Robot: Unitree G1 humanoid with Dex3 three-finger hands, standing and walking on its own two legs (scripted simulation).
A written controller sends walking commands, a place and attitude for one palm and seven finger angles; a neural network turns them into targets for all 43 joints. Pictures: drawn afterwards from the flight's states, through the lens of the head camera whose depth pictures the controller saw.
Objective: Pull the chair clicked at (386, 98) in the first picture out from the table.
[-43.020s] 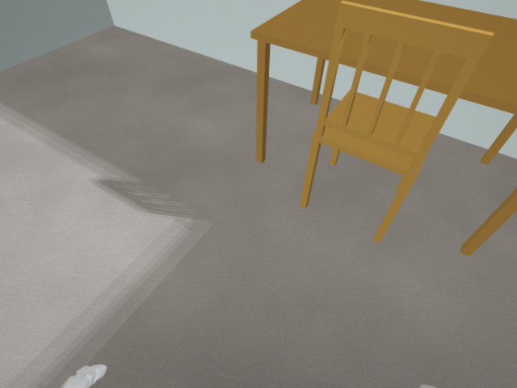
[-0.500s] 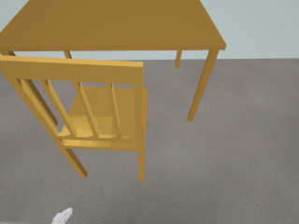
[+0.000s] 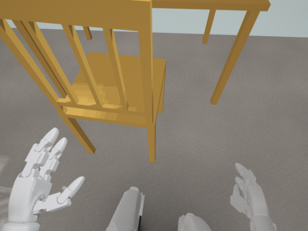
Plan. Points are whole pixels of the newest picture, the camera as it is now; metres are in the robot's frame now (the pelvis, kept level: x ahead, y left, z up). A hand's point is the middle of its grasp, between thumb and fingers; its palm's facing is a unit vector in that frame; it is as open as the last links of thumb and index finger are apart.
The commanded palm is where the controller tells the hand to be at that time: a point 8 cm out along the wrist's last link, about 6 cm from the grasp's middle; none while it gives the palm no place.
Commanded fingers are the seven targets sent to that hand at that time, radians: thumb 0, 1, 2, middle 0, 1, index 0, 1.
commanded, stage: raise the hand toward the chair's back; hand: left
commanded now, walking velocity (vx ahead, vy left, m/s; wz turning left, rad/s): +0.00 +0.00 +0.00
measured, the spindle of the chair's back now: (87, 73) +0.52 +0.28 +0.06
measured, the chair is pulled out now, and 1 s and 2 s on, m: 0.29 0.29 0.29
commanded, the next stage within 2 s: aim the fingers beside a spindle in 1.48 s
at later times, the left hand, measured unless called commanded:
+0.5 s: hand (77, 173) +0.22 +0.21 +0.06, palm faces -0.05 -1.00 -0.03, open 15.2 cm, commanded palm +0.20 +0.27 +0.08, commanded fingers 0.00 -0.43 0.33 -0.07 -0.09 -0.07 -0.09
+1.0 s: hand (59, 151) +0.25 +0.24 +0.09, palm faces +0.04 -1.00 -0.07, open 16.9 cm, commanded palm +0.23 +0.29 +0.09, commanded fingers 0.00 -0.50 0.30 -0.06 -0.08 -0.06 -0.08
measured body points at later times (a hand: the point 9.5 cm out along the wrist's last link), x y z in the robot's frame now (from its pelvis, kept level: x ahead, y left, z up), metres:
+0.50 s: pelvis +0.00 +0.03 +0.01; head +0.08 +0.03 +0.46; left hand +0.22 +0.26 +0.06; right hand +0.17 -0.23 -0.07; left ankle +0.10 +0.14 -0.62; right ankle -0.02 -0.08 -0.62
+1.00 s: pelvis +0.00 +0.03 +0.03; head +0.07 +0.05 +0.47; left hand +0.24 +0.30 +0.10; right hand +0.18 -0.20 -0.05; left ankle +0.10 +0.14 -0.62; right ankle -0.02 -0.08 -0.62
